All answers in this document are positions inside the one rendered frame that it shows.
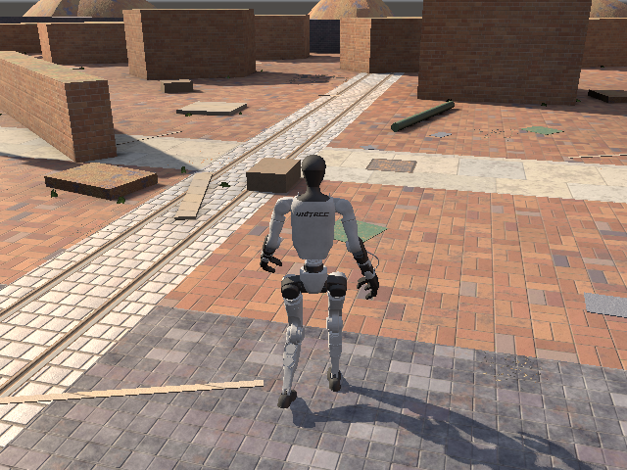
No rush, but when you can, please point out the robot left hand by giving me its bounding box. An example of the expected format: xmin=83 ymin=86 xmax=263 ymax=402
xmin=260 ymin=257 xmax=282 ymax=273

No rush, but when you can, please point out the right robot upper arm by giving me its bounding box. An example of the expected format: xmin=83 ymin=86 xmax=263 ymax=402
xmin=333 ymin=198 xmax=362 ymax=253

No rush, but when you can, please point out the robot left forearm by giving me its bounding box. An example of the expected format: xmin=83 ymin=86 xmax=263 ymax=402
xmin=261 ymin=234 xmax=276 ymax=262

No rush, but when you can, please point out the humanoid robot head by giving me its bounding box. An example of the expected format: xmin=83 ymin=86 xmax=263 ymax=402
xmin=297 ymin=155 xmax=330 ymax=202

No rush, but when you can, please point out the left robot upper arm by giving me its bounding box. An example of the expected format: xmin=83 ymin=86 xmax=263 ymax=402
xmin=265 ymin=197 xmax=293 ymax=249

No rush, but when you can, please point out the robot right forearm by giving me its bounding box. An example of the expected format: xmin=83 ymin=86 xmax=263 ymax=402
xmin=353 ymin=237 xmax=375 ymax=279

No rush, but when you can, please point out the robot right hand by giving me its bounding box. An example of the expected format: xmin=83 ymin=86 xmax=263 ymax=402
xmin=357 ymin=270 xmax=379 ymax=300

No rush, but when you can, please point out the left robot foot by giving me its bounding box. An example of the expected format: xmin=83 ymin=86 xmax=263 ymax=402
xmin=277 ymin=390 xmax=297 ymax=408

